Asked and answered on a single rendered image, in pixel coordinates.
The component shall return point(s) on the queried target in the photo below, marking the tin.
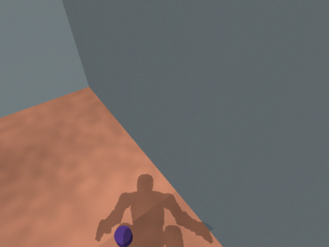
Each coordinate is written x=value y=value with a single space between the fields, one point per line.
x=123 y=236

